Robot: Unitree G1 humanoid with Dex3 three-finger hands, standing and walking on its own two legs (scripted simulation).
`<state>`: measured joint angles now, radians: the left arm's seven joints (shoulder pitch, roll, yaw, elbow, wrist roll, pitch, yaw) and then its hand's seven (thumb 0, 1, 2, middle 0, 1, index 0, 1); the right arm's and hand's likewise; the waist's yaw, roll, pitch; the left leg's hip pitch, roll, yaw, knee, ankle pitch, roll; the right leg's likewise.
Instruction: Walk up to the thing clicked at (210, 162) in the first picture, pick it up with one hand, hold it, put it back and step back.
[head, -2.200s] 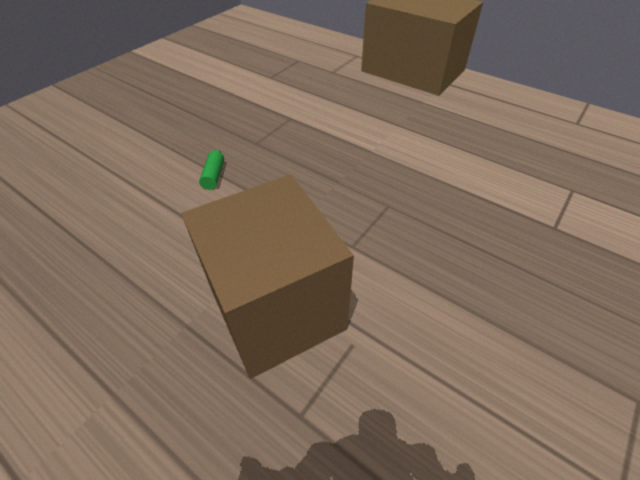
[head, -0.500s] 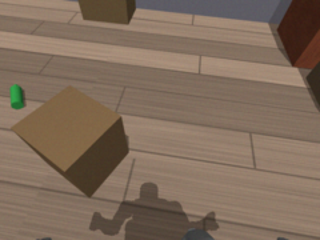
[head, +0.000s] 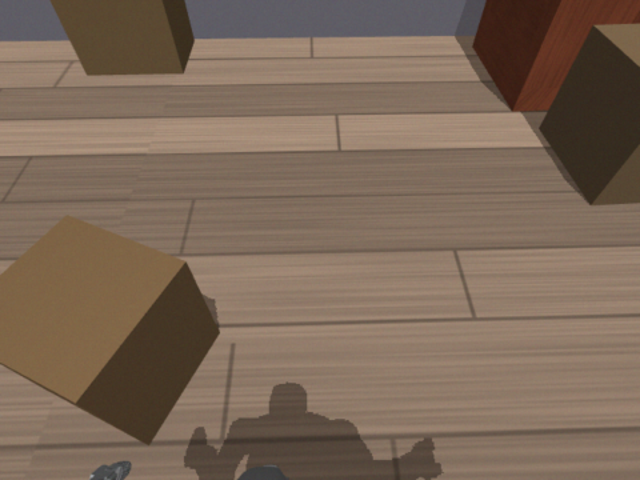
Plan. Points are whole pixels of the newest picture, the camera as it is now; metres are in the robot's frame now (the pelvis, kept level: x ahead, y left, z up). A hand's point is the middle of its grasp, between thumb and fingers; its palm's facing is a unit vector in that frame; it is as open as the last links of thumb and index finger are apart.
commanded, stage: walk up
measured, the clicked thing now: out of the picture +0.92 +1.38 -0.72
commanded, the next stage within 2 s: stand in 1.32 s
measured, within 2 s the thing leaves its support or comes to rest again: neither
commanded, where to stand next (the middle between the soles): +0.05 +0.01 m, yaw -10 degrees
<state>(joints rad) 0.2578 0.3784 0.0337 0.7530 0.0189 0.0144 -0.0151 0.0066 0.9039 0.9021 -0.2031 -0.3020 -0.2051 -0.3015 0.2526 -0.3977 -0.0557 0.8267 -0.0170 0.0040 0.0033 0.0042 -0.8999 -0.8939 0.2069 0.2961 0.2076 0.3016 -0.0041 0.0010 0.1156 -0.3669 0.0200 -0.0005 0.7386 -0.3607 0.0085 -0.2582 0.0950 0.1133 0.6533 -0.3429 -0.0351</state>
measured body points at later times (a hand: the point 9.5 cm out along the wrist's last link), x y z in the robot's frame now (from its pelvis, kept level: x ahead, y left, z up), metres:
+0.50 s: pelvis -0.01 -0.02 +0.00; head +0.01 -0.05 +0.44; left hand +0.09 +0.30 -0.10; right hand +0.04 -0.34 -0.13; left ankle +0.03 +0.12 -0.70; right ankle -0.01 -0.13 -0.72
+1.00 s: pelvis -0.01 +0.01 +0.01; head +0.00 +0.01 +0.46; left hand +0.15 +0.28 -0.12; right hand +0.01 -0.31 -0.11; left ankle +0.02 +0.15 -0.72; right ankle -0.01 -0.13 -0.72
